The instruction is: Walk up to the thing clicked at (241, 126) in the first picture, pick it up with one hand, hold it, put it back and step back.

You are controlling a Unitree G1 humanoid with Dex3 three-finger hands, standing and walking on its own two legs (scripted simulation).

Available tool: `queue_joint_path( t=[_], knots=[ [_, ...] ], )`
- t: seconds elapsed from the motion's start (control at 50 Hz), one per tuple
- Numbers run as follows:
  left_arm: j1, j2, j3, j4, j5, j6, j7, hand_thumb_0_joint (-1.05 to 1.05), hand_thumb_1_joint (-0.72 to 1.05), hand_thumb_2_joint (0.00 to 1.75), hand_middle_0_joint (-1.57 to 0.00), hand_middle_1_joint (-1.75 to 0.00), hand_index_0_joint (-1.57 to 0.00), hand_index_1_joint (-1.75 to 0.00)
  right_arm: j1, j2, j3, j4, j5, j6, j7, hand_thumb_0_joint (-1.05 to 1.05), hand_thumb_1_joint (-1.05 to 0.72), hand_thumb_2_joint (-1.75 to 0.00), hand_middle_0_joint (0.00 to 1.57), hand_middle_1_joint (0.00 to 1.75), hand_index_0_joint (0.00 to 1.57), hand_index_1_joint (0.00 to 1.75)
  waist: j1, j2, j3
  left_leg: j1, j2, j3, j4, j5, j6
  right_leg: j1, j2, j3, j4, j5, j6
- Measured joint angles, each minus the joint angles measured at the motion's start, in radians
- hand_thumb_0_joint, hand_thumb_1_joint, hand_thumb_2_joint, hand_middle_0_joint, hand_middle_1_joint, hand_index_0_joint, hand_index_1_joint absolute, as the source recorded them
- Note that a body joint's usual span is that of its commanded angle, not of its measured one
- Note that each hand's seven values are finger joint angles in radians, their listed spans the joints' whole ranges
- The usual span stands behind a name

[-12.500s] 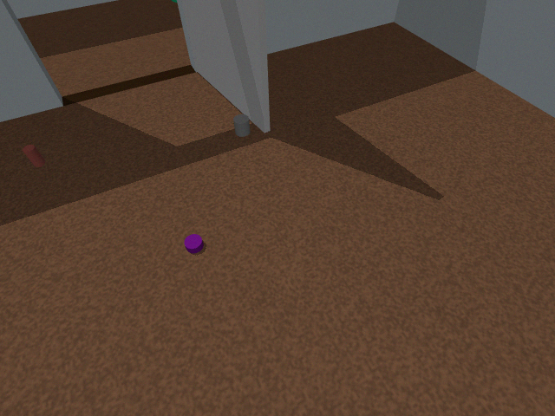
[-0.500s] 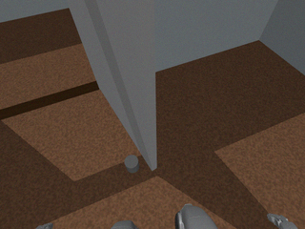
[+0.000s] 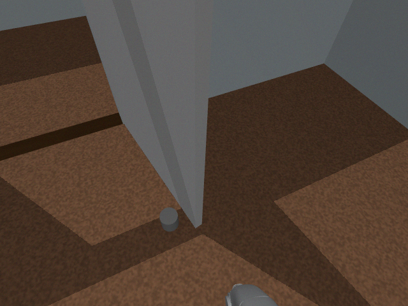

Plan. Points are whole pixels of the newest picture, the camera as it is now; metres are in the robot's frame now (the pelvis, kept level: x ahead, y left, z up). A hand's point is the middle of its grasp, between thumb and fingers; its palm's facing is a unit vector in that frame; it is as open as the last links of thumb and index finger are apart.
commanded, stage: walk up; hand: left
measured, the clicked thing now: (169, 219) +0.56 +0.13 -0.72
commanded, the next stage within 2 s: stand in 0.56 s
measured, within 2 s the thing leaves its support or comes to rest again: neither
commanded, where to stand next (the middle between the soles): +0.13 -0.02 m, yaw -3 degrees
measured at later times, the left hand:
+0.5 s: hand (89, 299) +0.17 +0.24 -0.13, palm faces -0.06 -0.89 -0.45, open 7.4 cm
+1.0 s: hand out of the picture +0.08 +0.24 -0.14, palm faces -0.06 -0.94 -0.34, open 7.4 cm
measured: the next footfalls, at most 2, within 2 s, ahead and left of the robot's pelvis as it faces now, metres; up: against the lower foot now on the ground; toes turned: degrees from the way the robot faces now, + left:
right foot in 0.16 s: +0.06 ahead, -0.14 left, +0.00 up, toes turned -2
left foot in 0.56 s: +0.11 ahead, +0.11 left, +0.00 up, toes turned -3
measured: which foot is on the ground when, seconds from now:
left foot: down 0.00-0.18, up 0.20-0.54, down 0.56-1.00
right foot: up 0.00-0.14, down 0.16-1.00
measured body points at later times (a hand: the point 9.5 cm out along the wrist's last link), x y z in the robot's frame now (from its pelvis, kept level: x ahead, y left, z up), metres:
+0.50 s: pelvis +0.03 -0.02 -0.01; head +0.08 -0.05 +0.43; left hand +0.17 +0.29 -0.10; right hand +0.11 -0.34 -0.14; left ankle +0.08 +0.12 -0.70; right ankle +0.07 -0.15 -0.73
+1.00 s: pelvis +0.03 -0.02 +0.01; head +0.03 -0.02 +0.46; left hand +0.09 +0.29 -0.12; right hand +0.11 -0.32 -0.11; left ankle +0.07 +0.11 -0.73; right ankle +0.02 -0.14 -0.73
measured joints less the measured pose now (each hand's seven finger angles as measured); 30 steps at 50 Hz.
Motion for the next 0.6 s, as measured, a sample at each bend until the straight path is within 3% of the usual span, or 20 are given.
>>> queue_joint_path(
  t=[0.12, 0.18, 0.2, 0.24, 0.3, 0.42, 0.5, 0.56, 0.6],
  knots=[
    [0.018, -0.002, -0.011, -0.004, -0.002, -0.032, -0.026, 0.02, 0.9, 0.9, -0.2, -0.3, -0.2, -0.3, 0.063, -0.044, -0.009, -0.036, 0.01, -0.029, 0.008, 0.01, -0.9, -0.9, 0.21, 0.3, 0.21, 0.3, -0.015, 0.017, -0.003, 0.068, 0.041, 0.013, -0.057, 0.0, -0.032, 0.079, -0.037, -0.062, -0.192, -0.003, -0.022],
    [0.001, -0.012, -0.013, -0.036, -0.01, -0.075, -0.018, 0.01, 0.9, 0.9, -0.2, -0.3, -0.2, -0.3, 0.076, -0.069, -0.008, -0.046, 0.021, -0.003, 0.007, 0.01, -0.9, -0.9, 0.2, 0.3, 0.21, 0.3, -0.016, 0.047, 0.009, 0.049, 0.074, -0.003, 0.048, -0.052, -0.036, 0.137, -0.028, -0.098, -0.347, 0.197, -0.02],
    [-0.006, -0.018, -0.013, -0.046, -0.009, -0.087, -0.01, 0.01, 0.9, 0.9, -0.2, -0.3, -0.2, -0.3, 0.07, -0.069, -0.006, -0.042, 0.026, 0.011, 0.001, 0.01, -0.9, -0.9, 0.2, 0.3, 0.21, 0.3, -0.015, 0.056, 0.013, 0.017, 0.072, -0.03, 0.137, -0.072, -0.027, 0.138, -0.02, -0.105, -0.327, 0.193, -0.017],
    [-0.012, -0.029, -0.023, -0.065, -0.014, -0.097, 0.002, 0.01, 0.9, 0.9, -0.21, -0.3, -0.2, -0.3, 0.048, -0.061, -0.002, -0.034, 0.029, 0.039, -0.009, 0.01, -0.9, -0.9, 0.2, 0.3, 0.2, 0.3, -0.006, 0.054, 0.008, -0.063, 0.026, -0.083, 0.326, -0.138, -0.015, 0.141, -0.025, -0.1, -0.303, 0.158, -0.02],
    [-0.016, -0.052, -0.042, -0.083, -0.021, -0.101, 0.017, 0.01, 0.9, 0.9, -0.21, -0.3, -0.2, -0.3, 0.014, -0.058, 0.001, -0.043, 0.035, 0.049, -0.013, 0.01, -0.9, -0.9, 0.2, 0.3, 0.2, 0.3, 0.002, 0.075, 0.008, -0.162, -0.006, -0.125, 0.45, -0.108, -0.013, 0.17, -0.028, -0.096, -0.327, 0.154, -0.021],
    [-0.059, -0.065, -0.057, -0.097, -0.022, -0.073, 0.041, 0.01, 0.9, 0.9, -0.21, -0.3, -0.2, -0.3, -0.073, -0.04, 0.007, -0.057, 0.055, 0.056, -0.021, 0.01, -0.9, -0.9, 0.2, 0.3, 0.2, 0.3, 0.017, 0.1, 0.044, -0.251, -0.022, -0.172, 0.378, -0.068, -0.04, 0.154, -0.042, -0.083, -0.294, 0.142, -0.013],
    [-0.112, -0.053, -0.049, -0.129, -0.019, -0.03, 0.046, 0.01, 0.9, 0.9, -0.21, -0.3, -0.2, -0.3, -0.109, -0.021, 0.013, -0.07, 0.054, 0.065, -0.03, 0.01, -0.9, -0.9, 0.2, 0.3, 0.2, 0.3, 0.025, 0.073, 0.072, -0.249, -0.036, -0.122, 0.325, -0.065, -0.04, 0.088, -0.075, -0.074, -0.211, 0.113, 0.0],
    [-0.143, -0.034, -0.045, -0.141, -0.029, -0.009, 0.05, 0.01, 0.9, 0.9, -0.21, -0.3, -0.2, -0.3, -0.114, -0.015, 0.012, -0.077, 0.041, 0.056, -0.028, 0.01, -0.9, -0.9, 0.2, 0.3, 0.2, 0.3, 0.016, 0.047, 0.077, -0.18, -0.037, -0.072, 0.145, 0.074, -0.031, 0.026, -0.101, -0.075, -0.12, 0.077, 0.021],
    [-0.168, -0.025, -0.035, -0.125, -0.03, -0.001, 0.055, 0.01, 0.9, 0.9, -0.21, -0.3, -0.2, -0.3, -0.124, 0.006, 0.013, -0.058, 0.028, 0.039, -0.027, 0.01, -0.9, -0.9, 0.2, 0.3, 0.2, 0.3, 0.026, 0.002, 0.093, -0.181, -0.059, -0.048, 0.154, 0.067, -0.027, 0.003, -0.11, -0.036, -0.066, 0.005, 0.009]
  ],
)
